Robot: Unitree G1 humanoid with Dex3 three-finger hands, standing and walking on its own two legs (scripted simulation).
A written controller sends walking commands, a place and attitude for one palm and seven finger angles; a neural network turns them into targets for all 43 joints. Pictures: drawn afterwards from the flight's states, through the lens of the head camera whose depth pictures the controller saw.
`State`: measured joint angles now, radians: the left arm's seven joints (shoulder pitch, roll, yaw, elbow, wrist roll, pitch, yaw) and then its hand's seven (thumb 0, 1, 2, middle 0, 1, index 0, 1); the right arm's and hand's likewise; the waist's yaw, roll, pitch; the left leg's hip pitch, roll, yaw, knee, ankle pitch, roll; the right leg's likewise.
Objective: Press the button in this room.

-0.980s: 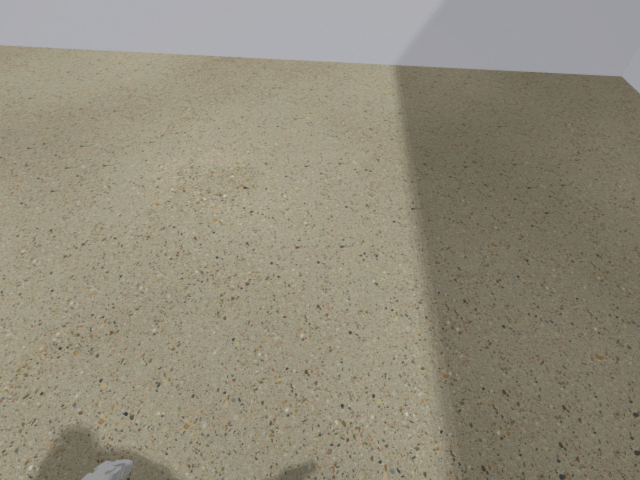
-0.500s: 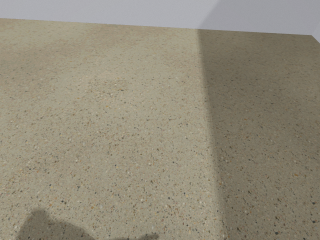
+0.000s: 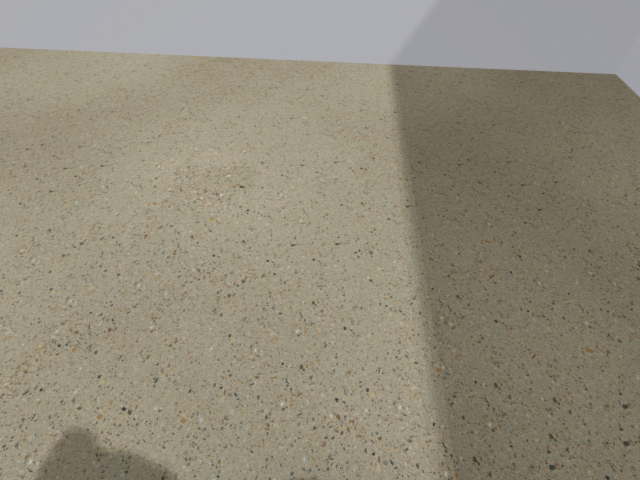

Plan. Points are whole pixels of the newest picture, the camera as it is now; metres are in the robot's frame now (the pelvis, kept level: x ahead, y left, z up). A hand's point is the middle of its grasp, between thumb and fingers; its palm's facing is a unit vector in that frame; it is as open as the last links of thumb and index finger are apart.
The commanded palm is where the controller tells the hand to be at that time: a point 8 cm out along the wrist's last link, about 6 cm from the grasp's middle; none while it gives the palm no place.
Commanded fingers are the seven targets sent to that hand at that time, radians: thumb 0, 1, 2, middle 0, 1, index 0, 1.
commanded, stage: turn or walk to find it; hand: left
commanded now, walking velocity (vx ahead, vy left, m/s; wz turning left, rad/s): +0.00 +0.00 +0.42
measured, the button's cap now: out of the picture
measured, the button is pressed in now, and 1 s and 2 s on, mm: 0 0 0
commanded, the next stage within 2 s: none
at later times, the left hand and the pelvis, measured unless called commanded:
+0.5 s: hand out of the picture +0.02 +0.23 -0.18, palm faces +0.13 -0.97 -0.22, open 7.3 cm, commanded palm none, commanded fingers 0.00 0.90 0.90 -0.20 -0.30 -0.20 -0.30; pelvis -0.02 +0.02 -0.01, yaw +8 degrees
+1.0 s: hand out of the picture -0.09 +0.18 -0.17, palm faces +0.39 -0.89 -0.24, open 7.3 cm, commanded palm none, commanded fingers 0.00 0.90 0.90 -0.20 -0.30 -0.20 -0.30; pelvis -0.06 -0.02 -0.01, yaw +23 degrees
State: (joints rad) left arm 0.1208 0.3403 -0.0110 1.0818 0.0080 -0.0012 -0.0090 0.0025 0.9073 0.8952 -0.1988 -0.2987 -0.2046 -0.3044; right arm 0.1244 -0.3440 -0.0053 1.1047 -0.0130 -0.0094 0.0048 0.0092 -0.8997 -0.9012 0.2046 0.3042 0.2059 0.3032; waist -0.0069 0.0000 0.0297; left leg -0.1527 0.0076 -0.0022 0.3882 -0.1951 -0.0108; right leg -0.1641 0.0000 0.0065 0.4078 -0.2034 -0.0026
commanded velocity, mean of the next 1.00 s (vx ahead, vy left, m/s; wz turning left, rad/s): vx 0.00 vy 0.00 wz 0.42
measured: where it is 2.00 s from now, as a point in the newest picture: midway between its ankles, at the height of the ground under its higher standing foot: outside the picture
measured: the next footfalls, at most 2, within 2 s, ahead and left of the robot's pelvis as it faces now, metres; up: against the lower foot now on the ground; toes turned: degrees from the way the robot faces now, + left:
right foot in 0.70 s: +0.01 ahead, -0.12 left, +0.00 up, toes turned +13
left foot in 1.10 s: -0.11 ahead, +0.11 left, +0.00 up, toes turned +30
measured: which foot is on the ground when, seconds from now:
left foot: down 0.00-0.70, up 0.72-1.00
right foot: down 0.00-0.32, up 0.34-0.68, down 0.70-1.00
